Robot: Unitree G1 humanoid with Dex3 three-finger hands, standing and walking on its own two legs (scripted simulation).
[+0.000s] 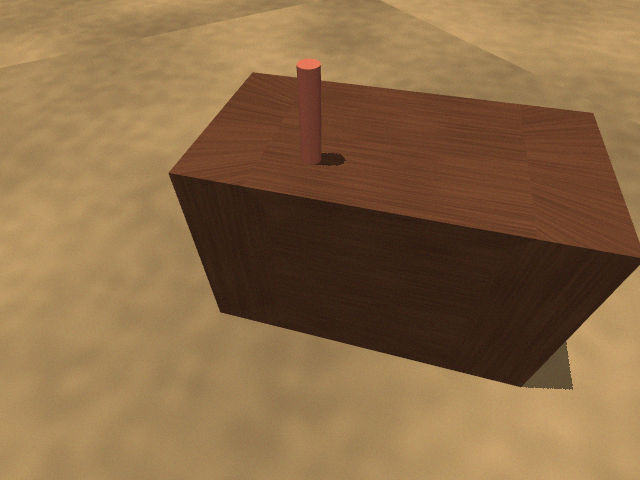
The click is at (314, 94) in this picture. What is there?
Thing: slim round
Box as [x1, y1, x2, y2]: [296, 59, 320, 164]
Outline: 302,59 298,61 296,64 301,159 305,163 314,164 320,160 320,63 315,59
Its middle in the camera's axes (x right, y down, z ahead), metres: -0.01 -0.27 +0.90
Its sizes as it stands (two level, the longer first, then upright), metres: 0.051 0.051 0.241
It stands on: a support 0.65 m high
